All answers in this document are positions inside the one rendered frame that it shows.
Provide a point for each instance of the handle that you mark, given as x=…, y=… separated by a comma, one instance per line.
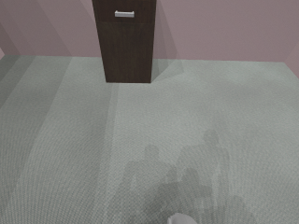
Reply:
x=124, y=14

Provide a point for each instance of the cabinet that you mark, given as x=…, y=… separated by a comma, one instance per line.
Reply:
x=126, y=48

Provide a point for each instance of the robot right thigh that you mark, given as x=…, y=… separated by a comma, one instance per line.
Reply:
x=180, y=219

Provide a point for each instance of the drawer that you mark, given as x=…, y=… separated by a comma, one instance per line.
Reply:
x=142, y=10

